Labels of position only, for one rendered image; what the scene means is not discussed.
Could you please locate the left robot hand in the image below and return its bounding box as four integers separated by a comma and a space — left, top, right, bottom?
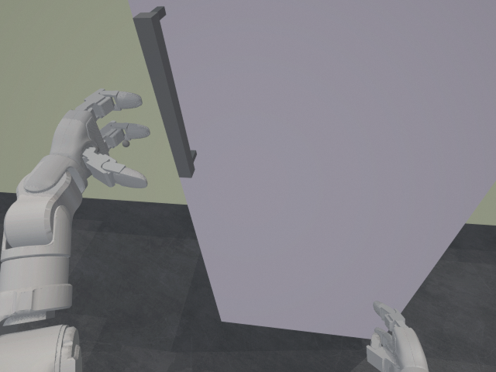
49, 88, 150, 188

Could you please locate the right robot hand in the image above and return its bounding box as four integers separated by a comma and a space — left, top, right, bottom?
367, 301, 429, 372

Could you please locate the handle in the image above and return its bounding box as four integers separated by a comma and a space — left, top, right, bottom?
133, 6, 197, 178

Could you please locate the robot left forearm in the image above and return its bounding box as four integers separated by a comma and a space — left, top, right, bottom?
0, 154, 88, 336

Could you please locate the robot left upper arm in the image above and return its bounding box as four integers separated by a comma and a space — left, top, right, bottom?
0, 325, 82, 372

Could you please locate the fridge door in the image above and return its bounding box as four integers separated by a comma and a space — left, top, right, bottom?
128, 0, 496, 339

